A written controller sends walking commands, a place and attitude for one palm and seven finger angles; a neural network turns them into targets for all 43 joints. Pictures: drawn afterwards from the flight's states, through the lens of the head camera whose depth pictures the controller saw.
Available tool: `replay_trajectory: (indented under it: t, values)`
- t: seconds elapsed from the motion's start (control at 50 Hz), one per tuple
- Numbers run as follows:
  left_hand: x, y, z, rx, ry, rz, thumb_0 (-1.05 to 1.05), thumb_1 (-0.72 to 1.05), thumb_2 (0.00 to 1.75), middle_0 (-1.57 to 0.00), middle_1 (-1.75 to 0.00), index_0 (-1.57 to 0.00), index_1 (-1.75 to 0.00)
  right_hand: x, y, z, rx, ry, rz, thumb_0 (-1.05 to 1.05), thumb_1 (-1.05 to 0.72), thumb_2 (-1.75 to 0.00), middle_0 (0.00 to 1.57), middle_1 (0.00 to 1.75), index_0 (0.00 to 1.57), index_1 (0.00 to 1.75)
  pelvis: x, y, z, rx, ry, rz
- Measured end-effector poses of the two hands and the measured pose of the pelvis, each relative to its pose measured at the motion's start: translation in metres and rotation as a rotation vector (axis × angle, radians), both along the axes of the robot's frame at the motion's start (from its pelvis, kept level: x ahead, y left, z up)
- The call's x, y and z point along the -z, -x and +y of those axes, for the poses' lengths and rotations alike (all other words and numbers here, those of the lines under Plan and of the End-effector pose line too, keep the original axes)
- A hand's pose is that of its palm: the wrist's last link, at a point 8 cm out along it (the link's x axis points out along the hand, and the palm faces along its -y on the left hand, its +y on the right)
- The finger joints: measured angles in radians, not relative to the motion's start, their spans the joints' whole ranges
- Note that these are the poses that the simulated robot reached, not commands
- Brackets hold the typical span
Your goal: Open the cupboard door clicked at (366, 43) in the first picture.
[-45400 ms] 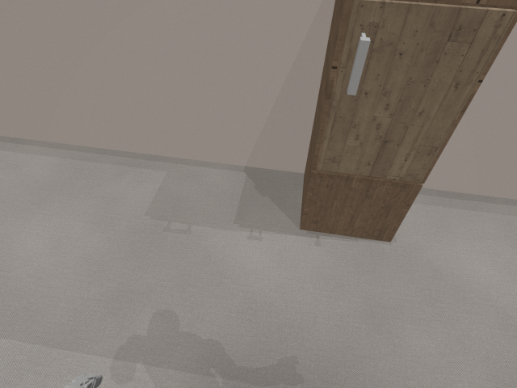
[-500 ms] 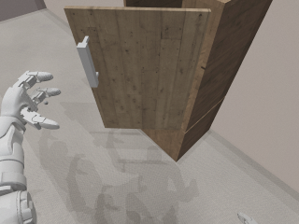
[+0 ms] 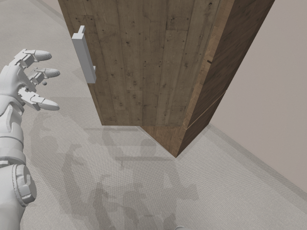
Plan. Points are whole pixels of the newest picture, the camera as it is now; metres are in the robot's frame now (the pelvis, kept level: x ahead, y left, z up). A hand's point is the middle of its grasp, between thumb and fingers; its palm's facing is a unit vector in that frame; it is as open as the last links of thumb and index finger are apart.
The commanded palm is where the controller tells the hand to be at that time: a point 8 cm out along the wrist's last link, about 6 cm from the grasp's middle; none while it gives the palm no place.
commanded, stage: move the hooked fingers beside the handle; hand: left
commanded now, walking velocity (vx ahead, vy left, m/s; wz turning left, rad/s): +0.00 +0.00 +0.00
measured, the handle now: (87, 55) +0.57 +0.19 +0.11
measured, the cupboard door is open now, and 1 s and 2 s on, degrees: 45 45 45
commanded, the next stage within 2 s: none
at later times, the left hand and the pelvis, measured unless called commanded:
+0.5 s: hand (59, 61) +0.51 +0.25 +0.14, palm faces -0.02 -1.00 +0.02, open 14.0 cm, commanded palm +0.49 +0.30 +0.11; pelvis +0.01 +0.00 -0.01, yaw -1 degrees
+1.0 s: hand (52, 69) +0.49 +0.26 +0.13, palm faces +0.00 -1.00 +0.00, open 14.0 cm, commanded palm +0.49 +0.30 +0.11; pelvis +0.01 +0.00 -0.01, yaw +0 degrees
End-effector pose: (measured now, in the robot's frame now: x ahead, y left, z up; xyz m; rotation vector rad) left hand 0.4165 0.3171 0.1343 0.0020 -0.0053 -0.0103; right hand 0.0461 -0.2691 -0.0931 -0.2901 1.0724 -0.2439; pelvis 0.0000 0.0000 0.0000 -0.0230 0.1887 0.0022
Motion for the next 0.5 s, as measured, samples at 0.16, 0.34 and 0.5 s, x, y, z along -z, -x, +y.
replay_trajectory:
  t: [0.16,0.34,0.5]
  values:
    - [0.002,-0.026,-0.004,-0.004,0.0,0.016,-0.01,-0.5,0.3,-0.3,-1.2,-0.3,-1.2,0.002,0.017,0.005,0.027,0.003,0.065,0.0,-0.9,-0.9,0.21,0.3,0.21,0.3,0.002,0.0,0.004,-0.001,0.005,0.028]
    - [0.0,-0.056,-0.008,-0.003,0.005,0.024,-0.01,-0.5,0.3,-0.3,-1.2,-0.3,-1.2,0.005,0.046,0.008,0.074,0.003,0.173,0.0,-0.9,-0.9,0.21,0.3,0.21,0.3,0.005,-0.003,0.006,0.002,0.011,0.065]
    - [-0.004,-0.076,-0.017,0.006,0.019,0.005,-0.01,-0.5,0.3,-0.3,-1.2,-0.3,-1.2,0.005,0.07,0.008,0.121,-0.005,0.269,0.0,-0.9,-0.9,0.21,0.3,0.21,0.3,0.007,-0.008,0.004,0.013,0.014,0.095]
